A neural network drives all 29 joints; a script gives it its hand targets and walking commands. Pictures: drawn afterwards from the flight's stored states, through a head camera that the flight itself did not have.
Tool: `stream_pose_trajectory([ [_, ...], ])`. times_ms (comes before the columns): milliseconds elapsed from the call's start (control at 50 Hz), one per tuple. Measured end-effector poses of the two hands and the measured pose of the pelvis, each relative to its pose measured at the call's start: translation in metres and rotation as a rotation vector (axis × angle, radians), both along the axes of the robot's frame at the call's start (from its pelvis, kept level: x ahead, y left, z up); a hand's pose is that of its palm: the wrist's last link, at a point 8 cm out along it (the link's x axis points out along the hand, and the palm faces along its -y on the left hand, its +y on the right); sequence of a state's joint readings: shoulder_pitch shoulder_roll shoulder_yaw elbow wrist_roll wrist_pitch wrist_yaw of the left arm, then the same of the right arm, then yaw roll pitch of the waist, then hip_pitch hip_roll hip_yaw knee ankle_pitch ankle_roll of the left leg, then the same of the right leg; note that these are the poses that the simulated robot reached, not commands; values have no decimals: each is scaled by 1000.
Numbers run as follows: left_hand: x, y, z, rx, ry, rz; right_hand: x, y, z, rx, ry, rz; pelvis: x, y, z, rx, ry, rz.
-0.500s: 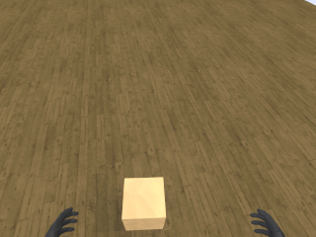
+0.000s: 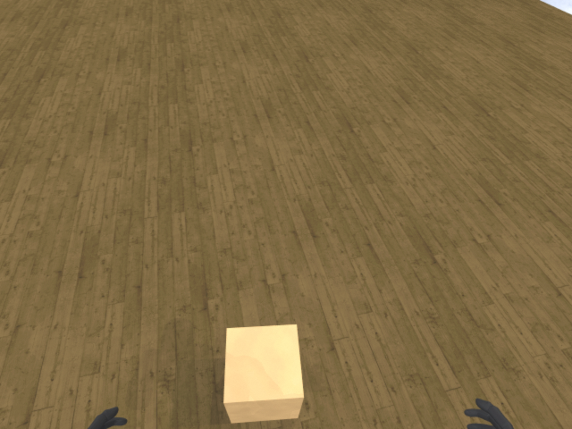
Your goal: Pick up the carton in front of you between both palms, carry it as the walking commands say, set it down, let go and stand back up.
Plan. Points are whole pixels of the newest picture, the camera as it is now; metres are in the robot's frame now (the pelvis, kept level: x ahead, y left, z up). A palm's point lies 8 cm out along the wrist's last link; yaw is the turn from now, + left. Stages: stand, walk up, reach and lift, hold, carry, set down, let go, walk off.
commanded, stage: stand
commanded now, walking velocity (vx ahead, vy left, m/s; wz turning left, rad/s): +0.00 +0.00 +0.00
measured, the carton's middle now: (263, 374) +0.38 +0.07 -0.65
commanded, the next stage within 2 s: none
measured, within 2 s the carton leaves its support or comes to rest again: neither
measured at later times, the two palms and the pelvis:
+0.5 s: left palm out of the picture +0.07 +0.30 -0.11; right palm out of the picture +0.09 -0.31 -0.09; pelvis -0.01 +0.00 +0.00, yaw +0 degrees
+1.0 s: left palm out of the picture +0.06 +0.31 -0.11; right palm out of the picture +0.08 -0.31 -0.09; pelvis -0.02 +0.00 +0.01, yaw +0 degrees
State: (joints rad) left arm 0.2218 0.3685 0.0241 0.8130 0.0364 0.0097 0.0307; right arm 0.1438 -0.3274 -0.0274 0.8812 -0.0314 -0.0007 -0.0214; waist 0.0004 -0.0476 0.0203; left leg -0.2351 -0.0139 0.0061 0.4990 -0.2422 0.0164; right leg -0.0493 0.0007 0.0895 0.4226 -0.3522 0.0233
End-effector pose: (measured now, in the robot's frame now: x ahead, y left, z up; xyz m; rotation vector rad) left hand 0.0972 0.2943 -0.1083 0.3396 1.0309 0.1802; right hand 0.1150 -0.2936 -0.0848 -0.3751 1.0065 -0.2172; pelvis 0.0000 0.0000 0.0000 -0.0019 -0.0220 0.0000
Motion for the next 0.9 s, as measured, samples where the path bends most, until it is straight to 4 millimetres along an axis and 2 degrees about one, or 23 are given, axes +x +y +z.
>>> stream_pose_trajectory([
  [420, -27, 7, -1, 11, 63, 12, -25, -13, -1, -10, 57, -24, -13, 0, 4, -2, -16, -1],
  [640, -33, 9, 0, 18, 83, 17, -36, -16, -4, -7, 85, -38, -16, -1, 5, -1, -20, 0],
  [900, -36, 11, 1, 22, 96, 23, -39, -19, -5, -7, 101, -45, -18, -2, 6, -1, -21, 2],
])
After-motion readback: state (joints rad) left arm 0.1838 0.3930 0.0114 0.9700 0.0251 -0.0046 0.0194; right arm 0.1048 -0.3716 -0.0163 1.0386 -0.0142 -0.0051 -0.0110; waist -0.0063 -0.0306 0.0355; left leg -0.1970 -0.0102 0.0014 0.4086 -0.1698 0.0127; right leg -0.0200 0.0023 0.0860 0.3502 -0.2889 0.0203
